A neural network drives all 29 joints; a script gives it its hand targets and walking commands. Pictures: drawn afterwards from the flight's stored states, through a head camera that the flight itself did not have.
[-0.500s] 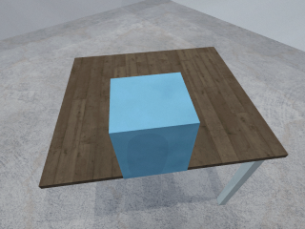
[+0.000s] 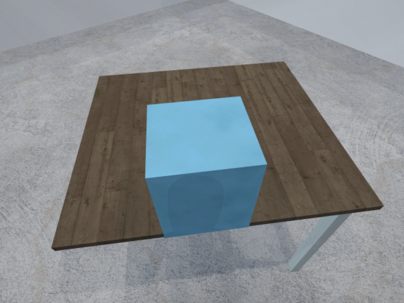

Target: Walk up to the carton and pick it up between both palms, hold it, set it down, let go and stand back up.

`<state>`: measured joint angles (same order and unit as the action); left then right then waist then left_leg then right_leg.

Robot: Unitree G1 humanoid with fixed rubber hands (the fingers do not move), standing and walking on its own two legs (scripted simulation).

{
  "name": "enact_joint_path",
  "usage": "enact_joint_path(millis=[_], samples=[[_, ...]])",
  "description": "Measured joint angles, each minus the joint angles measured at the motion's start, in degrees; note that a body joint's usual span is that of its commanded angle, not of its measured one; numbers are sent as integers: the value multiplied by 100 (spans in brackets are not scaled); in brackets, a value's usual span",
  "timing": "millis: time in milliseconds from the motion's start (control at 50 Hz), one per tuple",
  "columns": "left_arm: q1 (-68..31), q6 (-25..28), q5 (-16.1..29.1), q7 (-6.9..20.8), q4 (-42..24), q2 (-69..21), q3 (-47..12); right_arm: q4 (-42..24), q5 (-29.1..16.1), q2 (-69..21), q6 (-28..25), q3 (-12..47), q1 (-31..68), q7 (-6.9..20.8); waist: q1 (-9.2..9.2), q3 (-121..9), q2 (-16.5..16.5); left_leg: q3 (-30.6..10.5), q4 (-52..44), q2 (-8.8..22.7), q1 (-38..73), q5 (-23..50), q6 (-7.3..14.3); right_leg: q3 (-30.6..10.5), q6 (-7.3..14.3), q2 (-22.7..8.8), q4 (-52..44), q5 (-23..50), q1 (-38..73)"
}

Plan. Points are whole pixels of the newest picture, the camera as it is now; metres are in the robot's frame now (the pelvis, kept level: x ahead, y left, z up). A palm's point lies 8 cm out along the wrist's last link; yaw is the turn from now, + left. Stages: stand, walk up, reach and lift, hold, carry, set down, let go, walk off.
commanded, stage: stand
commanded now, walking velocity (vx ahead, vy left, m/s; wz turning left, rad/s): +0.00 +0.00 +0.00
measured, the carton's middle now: (201, 169) +0.41 +0.02 +0.01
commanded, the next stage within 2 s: none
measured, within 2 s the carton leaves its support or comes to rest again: neither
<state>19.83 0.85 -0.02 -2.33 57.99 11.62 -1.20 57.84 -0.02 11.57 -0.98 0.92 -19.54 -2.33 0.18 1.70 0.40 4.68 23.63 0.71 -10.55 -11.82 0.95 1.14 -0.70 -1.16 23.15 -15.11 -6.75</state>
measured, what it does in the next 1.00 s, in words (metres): stands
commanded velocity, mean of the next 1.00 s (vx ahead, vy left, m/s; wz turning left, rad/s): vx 0.00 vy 0.00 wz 0.00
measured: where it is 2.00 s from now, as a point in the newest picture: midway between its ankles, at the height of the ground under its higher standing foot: outside the picture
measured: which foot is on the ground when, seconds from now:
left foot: down 0.00-1.00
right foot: down 0.00-1.00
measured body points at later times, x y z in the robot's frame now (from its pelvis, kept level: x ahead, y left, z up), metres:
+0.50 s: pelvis +0.00 +0.00 +0.00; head +0.01 +0.01 +0.45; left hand -0.01 +0.24 -0.15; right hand +0.00 -0.24 -0.15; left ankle +0.01 +0.11 -0.74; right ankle -0.03 -0.12 -0.74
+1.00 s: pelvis +0.00 +0.00 +0.00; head +0.01 +0.01 +0.45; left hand -0.01 +0.24 -0.16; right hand +0.00 -0.23 -0.15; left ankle +0.01 +0.11 -0.74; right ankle -0.03 -0.12 -0.74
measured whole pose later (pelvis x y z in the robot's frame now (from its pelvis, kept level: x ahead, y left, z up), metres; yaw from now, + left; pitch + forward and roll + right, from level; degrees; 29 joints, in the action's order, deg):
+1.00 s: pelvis +0.00 +0.00 +0.00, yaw +0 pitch -1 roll +0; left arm 19.9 0.9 0.0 -2.6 60.0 10.9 -1.4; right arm 59.4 -0.1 10.8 -1.1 0.9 -19.6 -2.5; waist 0.2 1.8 0.6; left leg 4.7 23.1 0.3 -10.2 -11.7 1.2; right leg 1.1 -1.1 -1.6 22.8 -15.1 -6.5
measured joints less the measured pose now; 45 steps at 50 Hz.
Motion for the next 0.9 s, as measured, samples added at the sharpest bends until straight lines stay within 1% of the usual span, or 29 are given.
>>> enact_joint_path(millis=[900], samples=[[11,6,1,-24,191,-65,-17,147,-8,-75,-14,0,-6,-18,-1,9,15,5,-46,-41,30,10,28,-4,-33,-39,-35,5,28]])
